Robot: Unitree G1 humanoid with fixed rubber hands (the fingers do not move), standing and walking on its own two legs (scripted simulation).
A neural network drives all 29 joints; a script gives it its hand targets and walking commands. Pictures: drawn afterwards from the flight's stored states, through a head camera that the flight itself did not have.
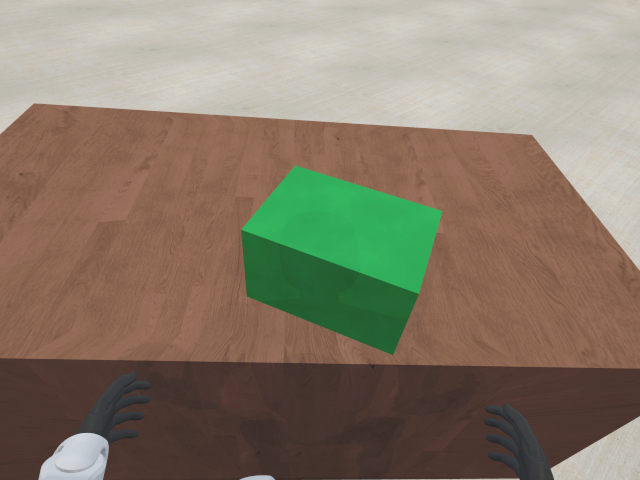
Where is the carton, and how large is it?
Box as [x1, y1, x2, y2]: [241, 166, 441, 354]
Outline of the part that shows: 294,166 241,229 247,296 392,354 417,297 441,211 298,166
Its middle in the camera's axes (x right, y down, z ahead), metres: +0.03 +0.03 +0.65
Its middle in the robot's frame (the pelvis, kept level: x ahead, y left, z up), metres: +0.46 -0.03 +0.00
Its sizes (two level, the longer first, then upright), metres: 0.261 0.183 0.159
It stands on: a pedestal, 0.66 m high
